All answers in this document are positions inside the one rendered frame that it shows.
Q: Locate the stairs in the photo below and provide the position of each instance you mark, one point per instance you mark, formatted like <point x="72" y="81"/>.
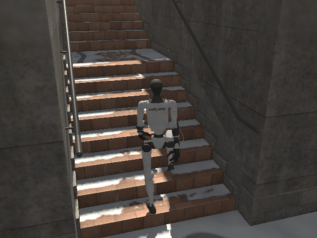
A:
<point x="110" y="174"/>
<point x="102" y="25"/>

